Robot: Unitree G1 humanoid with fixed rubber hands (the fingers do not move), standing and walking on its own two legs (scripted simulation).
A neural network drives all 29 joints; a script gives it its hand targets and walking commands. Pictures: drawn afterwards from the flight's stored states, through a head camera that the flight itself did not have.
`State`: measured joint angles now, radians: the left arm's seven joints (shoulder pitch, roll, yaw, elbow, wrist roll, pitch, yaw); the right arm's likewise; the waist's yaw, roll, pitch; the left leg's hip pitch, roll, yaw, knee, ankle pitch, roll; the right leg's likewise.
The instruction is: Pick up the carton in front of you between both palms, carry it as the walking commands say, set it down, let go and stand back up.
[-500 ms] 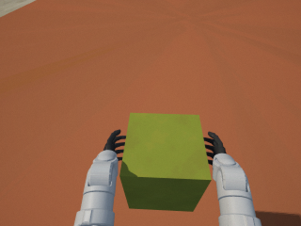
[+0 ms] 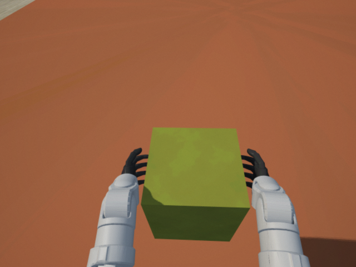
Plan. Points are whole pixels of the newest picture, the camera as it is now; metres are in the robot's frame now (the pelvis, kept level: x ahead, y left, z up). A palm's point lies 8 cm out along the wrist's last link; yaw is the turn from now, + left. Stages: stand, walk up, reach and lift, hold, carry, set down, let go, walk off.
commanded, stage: carry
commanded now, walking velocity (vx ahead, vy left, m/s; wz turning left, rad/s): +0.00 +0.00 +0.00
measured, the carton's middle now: (192, 186) +0.32 +0.00 -0.05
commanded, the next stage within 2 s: none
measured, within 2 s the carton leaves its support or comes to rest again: neither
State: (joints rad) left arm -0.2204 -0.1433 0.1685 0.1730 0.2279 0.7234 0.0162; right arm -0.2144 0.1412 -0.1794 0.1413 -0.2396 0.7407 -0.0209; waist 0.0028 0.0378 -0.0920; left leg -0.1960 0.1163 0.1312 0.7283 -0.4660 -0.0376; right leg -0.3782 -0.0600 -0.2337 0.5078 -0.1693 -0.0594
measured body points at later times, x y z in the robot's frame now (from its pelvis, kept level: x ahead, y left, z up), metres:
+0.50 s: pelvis +0.18 +0.01 +0.00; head +0.19 +0.02 +0.45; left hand +0.49 +0.16 +0.03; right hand +0.48 -0.15 +0.03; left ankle +0.21 +0.11 -0.73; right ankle +0.05 -0.09 -0.73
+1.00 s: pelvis +0.18 -0.01 +0.00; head +0.18 -0.01 +0.45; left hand +0.49 +0.13 +0.03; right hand +0.48 -0.17 +0.03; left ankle +0.21 +0.11 -0.73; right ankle +0.05 -0.09 -0.73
